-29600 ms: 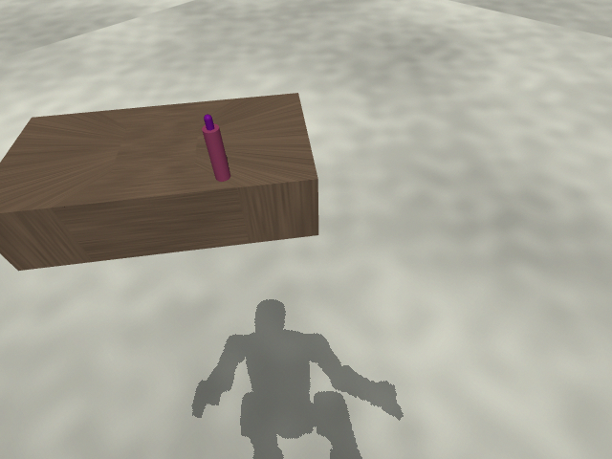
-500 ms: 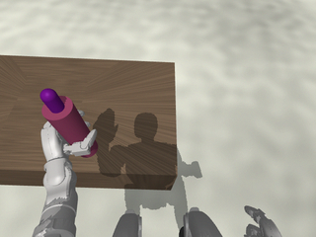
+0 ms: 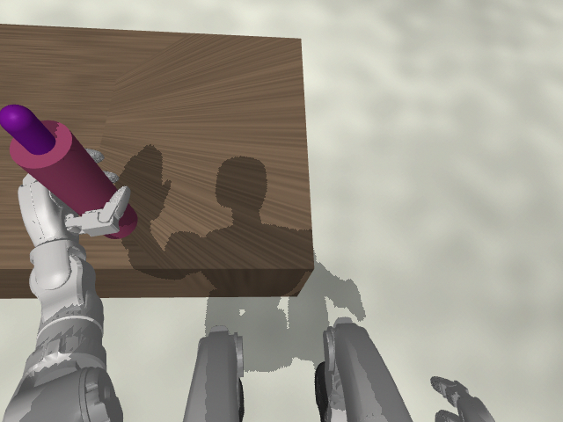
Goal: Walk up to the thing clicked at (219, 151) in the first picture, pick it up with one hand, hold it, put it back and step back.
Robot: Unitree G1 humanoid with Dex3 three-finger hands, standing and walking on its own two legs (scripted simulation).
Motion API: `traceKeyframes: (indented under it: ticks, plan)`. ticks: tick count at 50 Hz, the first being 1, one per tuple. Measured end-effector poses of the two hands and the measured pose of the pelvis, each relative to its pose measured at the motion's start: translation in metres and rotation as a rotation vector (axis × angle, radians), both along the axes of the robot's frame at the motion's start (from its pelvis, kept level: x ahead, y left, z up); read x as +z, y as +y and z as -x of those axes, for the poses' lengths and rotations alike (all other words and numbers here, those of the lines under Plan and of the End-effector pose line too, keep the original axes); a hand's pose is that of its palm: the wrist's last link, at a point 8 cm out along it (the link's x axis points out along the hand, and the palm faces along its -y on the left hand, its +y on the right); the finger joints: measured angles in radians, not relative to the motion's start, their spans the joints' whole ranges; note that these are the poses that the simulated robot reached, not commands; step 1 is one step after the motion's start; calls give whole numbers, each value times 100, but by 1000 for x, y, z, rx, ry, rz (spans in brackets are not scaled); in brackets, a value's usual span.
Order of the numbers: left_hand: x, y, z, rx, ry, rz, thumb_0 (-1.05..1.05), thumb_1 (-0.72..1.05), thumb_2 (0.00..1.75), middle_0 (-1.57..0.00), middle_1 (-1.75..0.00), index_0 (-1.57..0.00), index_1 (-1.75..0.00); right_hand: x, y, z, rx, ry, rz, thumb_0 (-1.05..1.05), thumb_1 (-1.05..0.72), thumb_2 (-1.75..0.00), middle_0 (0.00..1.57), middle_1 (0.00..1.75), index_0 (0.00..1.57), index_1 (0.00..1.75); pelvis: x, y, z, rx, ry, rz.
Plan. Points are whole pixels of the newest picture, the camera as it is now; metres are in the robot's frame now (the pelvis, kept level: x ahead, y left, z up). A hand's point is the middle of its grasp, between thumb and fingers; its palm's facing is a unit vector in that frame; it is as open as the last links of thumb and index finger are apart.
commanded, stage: crouch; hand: left
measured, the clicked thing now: (79, 182) +0.43 +0.27 +0.04
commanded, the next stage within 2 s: lower in 0.24 s
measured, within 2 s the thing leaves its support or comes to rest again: rests again in 1.76 s
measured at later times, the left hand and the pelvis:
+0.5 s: hand (104, 204) +0.44 +0.27 -0.05, palm faces +0.32 -0.95 -0.01, open 8.2 cm; pelvis -0.01 +0.00 -0.05, yaw -1 degrees
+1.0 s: hand (116, 219) +0.44 +0.28 -0.11, palm faces +0.32 -0.95 -0.02, open 8.2 cm; pelvis -0.02 +0.00 -0.11, yaw -1 degrees
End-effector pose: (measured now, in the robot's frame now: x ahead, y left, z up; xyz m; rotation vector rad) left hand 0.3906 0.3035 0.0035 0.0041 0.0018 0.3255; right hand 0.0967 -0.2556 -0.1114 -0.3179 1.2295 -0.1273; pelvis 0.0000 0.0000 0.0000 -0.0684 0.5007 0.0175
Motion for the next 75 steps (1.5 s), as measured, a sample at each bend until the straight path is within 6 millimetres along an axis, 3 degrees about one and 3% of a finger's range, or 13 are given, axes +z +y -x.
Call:
traceKeyframes:
  ticks: [24,38,49,75]
  plan:
    - [-50,14,-10,-4,20,4,0,-17,112,-79,-111,-82,-108,-40,-3,6,24,8,31,0,-90,-90,21,30,21,30,-43,2,11,-5,61,15]
    - [-98,15,-11,-6,5,-4,0,-17,112,-79,-111,-82,-108,-86,-9,12,48,39,36,0,-90,-90,21,30,21,30,-87,-2,18,-9,96,15]
    - [-113,17,-11,-3,15,-10,0,-17,112,-79,-111,-82,-108,-109,-11,17,44,34,32,0,-90,-90,21,30,21,30,-107,-5,25,-13,98,11]
    - [-143,20,-12,-14,17,-3,0,-17,112,-79,-111,-82,-108,-137,-14,28,43,46,53,0,-89,-90,21,30,21,30,-139,-3,33,-15,92,16]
